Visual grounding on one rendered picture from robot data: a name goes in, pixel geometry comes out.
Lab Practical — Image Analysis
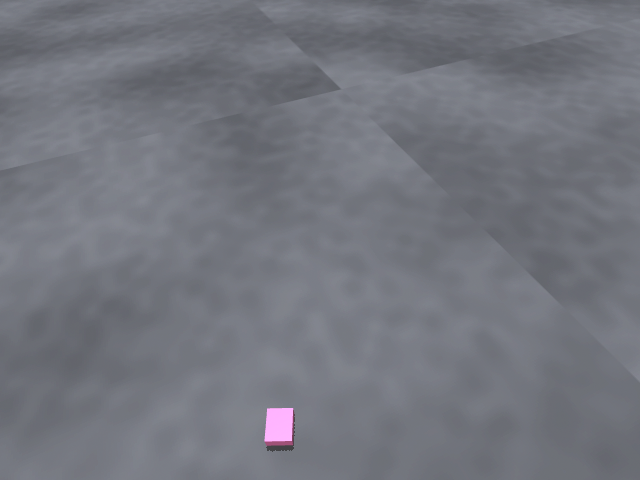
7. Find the small box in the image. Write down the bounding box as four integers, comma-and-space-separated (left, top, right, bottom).
264, 408, 294, 446

